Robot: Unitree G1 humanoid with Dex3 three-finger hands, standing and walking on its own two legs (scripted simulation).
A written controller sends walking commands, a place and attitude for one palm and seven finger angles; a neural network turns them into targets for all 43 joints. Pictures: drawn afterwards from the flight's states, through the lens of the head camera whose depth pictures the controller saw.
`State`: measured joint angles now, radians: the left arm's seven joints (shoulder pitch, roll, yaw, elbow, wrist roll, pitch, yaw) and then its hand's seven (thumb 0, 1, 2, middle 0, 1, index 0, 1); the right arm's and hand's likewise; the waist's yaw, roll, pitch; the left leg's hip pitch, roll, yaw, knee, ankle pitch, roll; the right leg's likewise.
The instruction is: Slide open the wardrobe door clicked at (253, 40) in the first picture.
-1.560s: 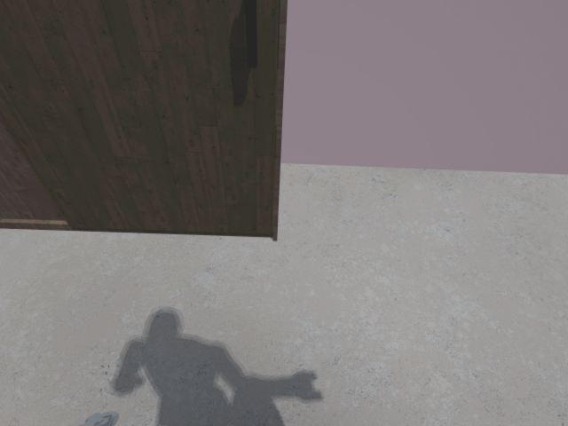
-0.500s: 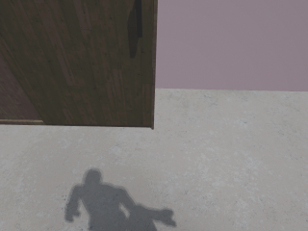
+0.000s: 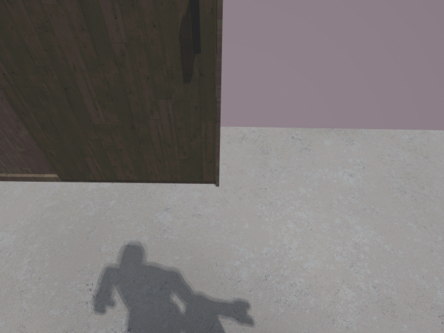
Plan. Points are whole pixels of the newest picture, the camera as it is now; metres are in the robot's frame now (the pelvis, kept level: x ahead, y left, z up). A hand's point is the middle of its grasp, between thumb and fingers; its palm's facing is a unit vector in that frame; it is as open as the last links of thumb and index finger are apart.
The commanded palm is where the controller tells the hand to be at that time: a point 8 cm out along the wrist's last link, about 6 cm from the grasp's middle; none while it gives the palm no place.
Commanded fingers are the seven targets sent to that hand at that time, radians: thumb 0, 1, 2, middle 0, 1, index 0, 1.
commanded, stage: walk to a spot facing it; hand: right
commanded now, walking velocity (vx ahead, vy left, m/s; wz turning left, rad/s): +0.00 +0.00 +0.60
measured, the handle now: (196, 18) +0.99 +0.14 +0.16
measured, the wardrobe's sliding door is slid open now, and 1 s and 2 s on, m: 0.00 0.00 0.00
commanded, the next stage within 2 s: turn to face it in 1.54 s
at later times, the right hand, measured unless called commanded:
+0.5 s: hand out of the picture +0.04 -0.15 -0.17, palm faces -0.16 +0.95 -0.27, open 7.4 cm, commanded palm none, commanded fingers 0.00 -0.90 -0.90 0.20 0.30 0.20 0.30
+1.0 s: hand out of the picture +0.15 -0.18 -0.18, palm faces -0.41 +0.89 -0.20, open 7.4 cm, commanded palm none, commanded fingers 0.00 -0.90 -0.90 0.20 0.30 0.20 0.30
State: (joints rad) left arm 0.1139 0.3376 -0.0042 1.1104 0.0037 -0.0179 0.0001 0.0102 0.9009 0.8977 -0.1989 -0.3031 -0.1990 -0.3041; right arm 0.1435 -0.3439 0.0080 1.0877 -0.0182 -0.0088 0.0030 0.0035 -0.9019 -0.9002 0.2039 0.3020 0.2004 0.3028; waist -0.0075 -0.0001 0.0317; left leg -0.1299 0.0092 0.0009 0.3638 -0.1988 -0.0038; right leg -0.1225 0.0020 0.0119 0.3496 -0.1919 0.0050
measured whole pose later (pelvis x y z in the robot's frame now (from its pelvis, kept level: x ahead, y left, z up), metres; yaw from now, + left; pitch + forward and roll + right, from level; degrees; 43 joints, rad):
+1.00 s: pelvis +0.03 -0.01 +0.00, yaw +29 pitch +1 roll +2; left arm 0.26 0.20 0.03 0.92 0.01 -0.04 0.02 0.01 0.90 0.90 -0.20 -0.30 -0.20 -0.30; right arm 0.31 -0.27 -0.10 0.96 -0.04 0.05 0.04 0.01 -0.90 -0.90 0.20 0.30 0.20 0.30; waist -0.02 0.03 -0.04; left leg -0.49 -0.07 -0.06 0.94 -0.35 -0.01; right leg -0.14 -0.03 -0.06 0.44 -0.31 -0.03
